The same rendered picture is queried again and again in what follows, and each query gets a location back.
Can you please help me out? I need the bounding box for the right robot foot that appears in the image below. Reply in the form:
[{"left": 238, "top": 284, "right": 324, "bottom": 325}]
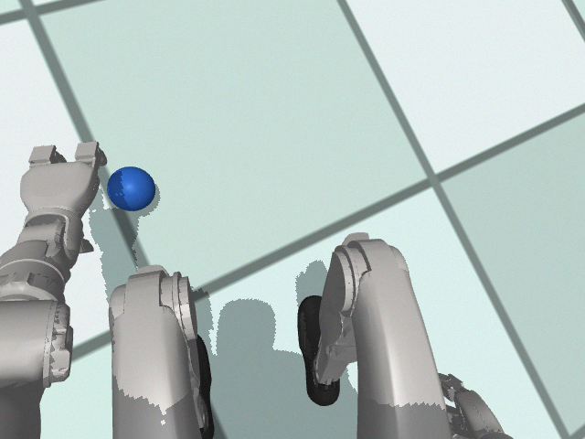
[{"left": 297, "top": 295, "right": 340, "bottom": 406}]

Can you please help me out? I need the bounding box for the ball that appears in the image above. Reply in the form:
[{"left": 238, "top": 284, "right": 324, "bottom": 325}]
[{"left": 107, "top": 166, "right": 155, "bottom": 211}]

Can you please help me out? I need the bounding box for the left robot hand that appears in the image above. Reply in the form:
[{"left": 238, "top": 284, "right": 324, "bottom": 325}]
[{"left": 20, "top": 142, "right": 107, "bottom": 253}]

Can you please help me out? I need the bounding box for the left robot foot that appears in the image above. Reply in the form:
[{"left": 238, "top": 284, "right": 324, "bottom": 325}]
[{"left": 196, "top": 334, "right": 215, "bottom": 439}]

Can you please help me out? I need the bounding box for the left robot arm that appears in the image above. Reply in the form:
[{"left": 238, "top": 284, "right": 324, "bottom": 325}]
[{"left": 0, "top": 208, "right": 83, "bottom": 439}]

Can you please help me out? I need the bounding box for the right robot hand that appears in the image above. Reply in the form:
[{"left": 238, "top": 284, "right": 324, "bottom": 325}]
[{"left": 438, "top": 373, "right": 504, "bottom": 439}]

